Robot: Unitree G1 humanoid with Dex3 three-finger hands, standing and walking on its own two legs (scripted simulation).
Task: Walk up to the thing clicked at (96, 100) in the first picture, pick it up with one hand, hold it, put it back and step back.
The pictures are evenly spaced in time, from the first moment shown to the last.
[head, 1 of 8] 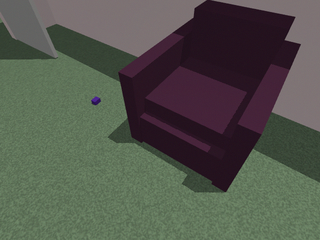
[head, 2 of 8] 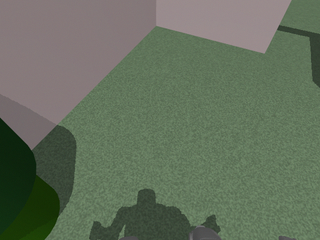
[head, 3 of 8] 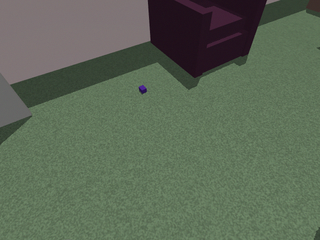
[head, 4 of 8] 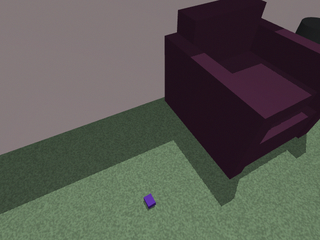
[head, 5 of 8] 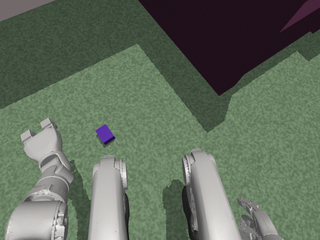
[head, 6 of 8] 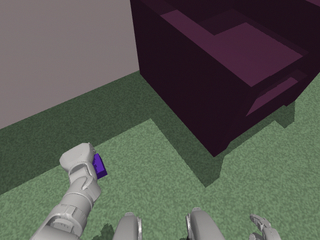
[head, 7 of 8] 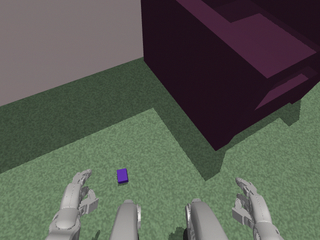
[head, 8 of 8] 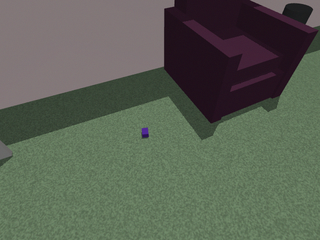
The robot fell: no
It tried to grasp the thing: yes
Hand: left
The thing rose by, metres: 0.69
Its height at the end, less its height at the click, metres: +0.00
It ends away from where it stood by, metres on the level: 0.01
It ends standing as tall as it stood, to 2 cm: yes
